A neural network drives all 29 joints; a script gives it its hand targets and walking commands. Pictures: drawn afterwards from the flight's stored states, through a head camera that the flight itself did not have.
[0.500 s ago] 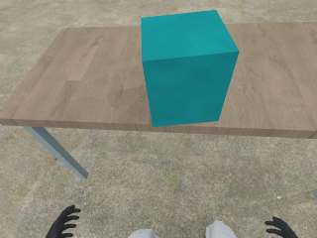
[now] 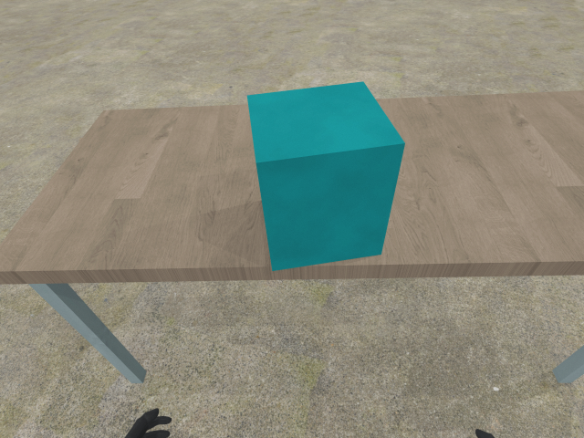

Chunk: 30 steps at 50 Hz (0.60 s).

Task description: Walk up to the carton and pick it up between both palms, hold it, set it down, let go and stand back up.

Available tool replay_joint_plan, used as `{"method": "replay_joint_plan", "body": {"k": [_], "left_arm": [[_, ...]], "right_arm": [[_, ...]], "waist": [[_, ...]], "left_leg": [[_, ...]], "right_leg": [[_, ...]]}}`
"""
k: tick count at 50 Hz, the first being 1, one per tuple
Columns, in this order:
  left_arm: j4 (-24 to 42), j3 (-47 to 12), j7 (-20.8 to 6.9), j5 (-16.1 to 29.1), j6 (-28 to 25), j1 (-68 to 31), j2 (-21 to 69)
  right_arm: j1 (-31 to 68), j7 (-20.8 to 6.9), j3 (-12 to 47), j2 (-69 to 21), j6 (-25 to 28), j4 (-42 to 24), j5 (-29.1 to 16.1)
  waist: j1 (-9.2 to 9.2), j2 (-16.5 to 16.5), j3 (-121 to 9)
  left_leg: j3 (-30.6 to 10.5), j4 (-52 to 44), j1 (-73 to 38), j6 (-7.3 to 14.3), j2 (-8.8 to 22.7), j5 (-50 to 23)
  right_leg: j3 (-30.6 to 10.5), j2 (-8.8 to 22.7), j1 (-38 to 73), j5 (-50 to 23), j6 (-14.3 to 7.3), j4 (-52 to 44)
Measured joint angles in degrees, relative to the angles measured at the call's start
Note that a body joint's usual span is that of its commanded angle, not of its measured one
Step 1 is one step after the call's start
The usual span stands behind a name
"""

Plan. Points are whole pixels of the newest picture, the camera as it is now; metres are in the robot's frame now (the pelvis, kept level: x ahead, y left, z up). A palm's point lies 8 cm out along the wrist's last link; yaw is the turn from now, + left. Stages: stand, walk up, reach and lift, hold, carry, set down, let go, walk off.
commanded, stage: walk up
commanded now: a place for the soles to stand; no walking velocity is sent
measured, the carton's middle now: (316, 178) +0.54 -0.01 +0.06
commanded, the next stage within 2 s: none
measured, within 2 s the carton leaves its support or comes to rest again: neither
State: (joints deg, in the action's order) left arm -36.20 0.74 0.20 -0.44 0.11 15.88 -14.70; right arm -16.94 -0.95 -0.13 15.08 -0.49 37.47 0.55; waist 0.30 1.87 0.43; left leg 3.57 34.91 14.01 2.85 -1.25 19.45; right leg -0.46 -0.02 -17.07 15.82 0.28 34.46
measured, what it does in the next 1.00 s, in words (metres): walks ahead: left foot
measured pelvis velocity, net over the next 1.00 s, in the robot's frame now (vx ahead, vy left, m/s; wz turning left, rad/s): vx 0.16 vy -0.01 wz -0.13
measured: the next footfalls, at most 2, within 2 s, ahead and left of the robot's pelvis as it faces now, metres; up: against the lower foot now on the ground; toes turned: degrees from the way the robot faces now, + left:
left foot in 0.88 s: +0.32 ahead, +0.11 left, +0.00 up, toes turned -5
right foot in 1.14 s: +0.17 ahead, -0.14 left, +0.00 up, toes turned -5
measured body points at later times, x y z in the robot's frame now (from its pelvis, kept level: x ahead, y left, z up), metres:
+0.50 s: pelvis +0.05 -0.03 -0.01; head +0.05 -0.05 +0.44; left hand +0.17 +0.22 -0.10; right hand +0.07 -0.32 -0.13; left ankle +0.00 +0.08 -0.73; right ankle +0.08 -0.14 -0.73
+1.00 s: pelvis +0.16 -0.01 -0.02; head +0.21 -0.01 +0.42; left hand +0.30 +0.26 -0.13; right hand +0.27 -0.28 -0.13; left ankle +0.28 +0.11 -0.73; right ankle +0.09 -0.14 -0.69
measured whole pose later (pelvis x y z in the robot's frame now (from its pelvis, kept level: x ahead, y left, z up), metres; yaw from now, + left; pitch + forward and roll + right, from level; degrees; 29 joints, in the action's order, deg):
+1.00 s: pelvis +0.16 -0.01 -0.02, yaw -7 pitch -3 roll +1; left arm -33.6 1.5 1.7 -0.3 2.7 15.8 -18.0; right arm -10.6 1.0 -1.0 14.2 -0.9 35.7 1.0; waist -0.9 -1.3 10.6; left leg 1.8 42.3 26.1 0.5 1.8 13.1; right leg -3.2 0.3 -19.5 35.8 1.4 60.7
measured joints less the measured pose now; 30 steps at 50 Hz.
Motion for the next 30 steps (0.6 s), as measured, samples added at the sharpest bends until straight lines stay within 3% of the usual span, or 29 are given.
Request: {"method": "replay_joint_plan", "body": {"k": [14,17,20,23,25,27,30], "left_arm": [[-0.78,0.07,0.21,0.0,-0.64,1.46,0.16],[-0.16,1.03,-0.57,-1.21,-0.56,3.13,0.03],[0.25,2.13,-1.36,-1.97,-0.45,5.63,-0.12],[0.88,2.56,-1.9,-2.16,-1.46,6.92,-0.24],[1.47,2.74,-1.94,-2.14,-2.6,7.07,-0.11],[1.87,2.6,-1.24,-2.51,-3.48,6.95,-0.17],[1.03,2.2,0.42,-2.63,-2.82,8.17,-0.21]], "right_arm": [[1.87,0.11,-0.54,1.47,-0.06,0.65,0.18],[0.43,-0.09,-1.19,1.25,0.75,0.53,1.42],[-2.02,0.47,-1.7,1.54,1.3,1.95,2.39],[-4.41,0.77,-2.12,2.19,1.68,3.68,2.67],[-5.95,0.51,-2.3,2.82,1.36,4.83,2.3],[-6.76,0.03,-2.28,2.92,0.41,5.45,2.17],[-6.17,-0.38,-2.26,3.13,-1.33,4.4,2.37]], "waist": [[-0.3,-0.7,1.04],[-0.51,-1.62,0.12],[-0.1,-2.04,-0.84],[0.97,-2.15,-0.11],[1.38,-1.17,0.88],[0.79,-0.09,1.74],[-0.88,0.38,2.53]], "left_leg": [[2.07,-2.76,-2.27,-0.3,0.25,-0.4],[3.09,-1.72,-2.45,0.58,0.34,1.89],[4.14,-1.24,-3.59,0.8,1.32,3.04],[4.68,-1.04,-5.55,-0.7,2.37,4.39],[4.1,1.59,-6.09,-2.01,3.95,6.56],[1.62,10.42,-3.13,-1.93,4.87,9.24],[-1.71,26.01,3.67,-2.35,2.8,11.7]], "right_leg": [[-2.12,-0.51,0.46,0.02,-0.32,-0.47],[-2.93,-0.84,-1.09,5.93,-1.33,3.74],[-0.86,-0.4,-3.41,9.14,-1.26,8.78],[0.08,0.67,-4.2,7.26,-1.66,7.33],[1.08,0.17,-2.57,0.53,-1.66,4.27],[1.99,-1.19,-1.92,1.73,-2.15,5.83],[0.82,-1.75,0.11,4.41,-3.18,5.69]]}}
